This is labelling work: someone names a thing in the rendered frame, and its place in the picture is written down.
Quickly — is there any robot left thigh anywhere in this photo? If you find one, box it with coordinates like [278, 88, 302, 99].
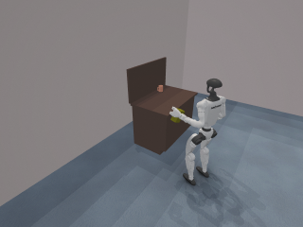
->
[186, 133, 204, 162]

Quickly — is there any left robot forearm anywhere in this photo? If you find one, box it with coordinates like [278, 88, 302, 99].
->
[179, 113, 203, 128]

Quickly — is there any sponge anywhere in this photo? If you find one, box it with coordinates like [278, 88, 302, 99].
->
[170, 108, 185, 123]

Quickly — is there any left robot hand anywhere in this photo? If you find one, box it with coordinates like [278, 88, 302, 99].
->
[169, 107, 181, 118]

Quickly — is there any right robot upper arm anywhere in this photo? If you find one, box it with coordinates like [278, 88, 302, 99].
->
[219, 96, 226, 118]

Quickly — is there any table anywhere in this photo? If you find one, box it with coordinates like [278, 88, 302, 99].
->
[126, 57, 198, 155]

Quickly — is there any robot thigh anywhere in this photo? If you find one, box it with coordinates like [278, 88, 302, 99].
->
[200, 128, 217, 155]
[186, 133, 204, 162]

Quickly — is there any left robot upper arm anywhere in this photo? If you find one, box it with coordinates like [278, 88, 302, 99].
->
[196, 100, 207, 129]

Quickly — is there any robot right thigh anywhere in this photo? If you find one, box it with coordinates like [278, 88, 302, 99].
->
[200, 128, 217, 155]

